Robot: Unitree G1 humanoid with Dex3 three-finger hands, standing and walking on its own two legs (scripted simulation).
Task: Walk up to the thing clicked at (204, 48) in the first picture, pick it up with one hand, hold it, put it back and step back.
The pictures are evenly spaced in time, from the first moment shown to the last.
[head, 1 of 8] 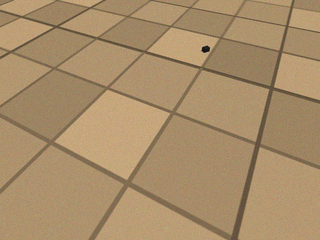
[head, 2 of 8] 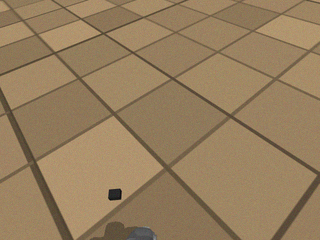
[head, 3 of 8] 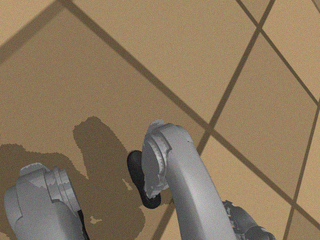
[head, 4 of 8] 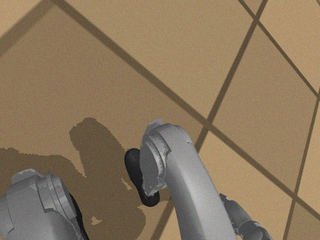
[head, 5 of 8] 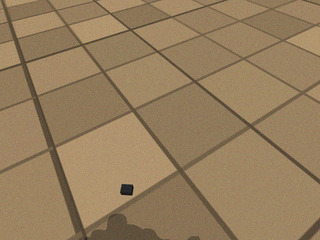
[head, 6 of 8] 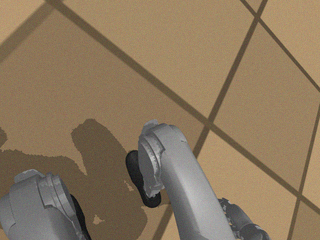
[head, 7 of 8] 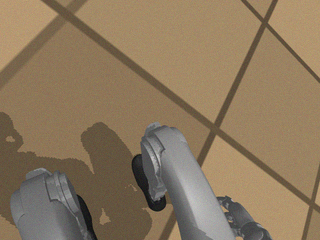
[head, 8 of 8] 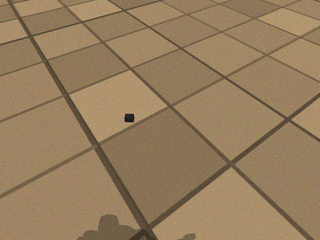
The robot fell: no
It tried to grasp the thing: no
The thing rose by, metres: 0.00
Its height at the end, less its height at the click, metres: +0.00
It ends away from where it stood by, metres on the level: 0.00
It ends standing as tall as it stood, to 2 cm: yes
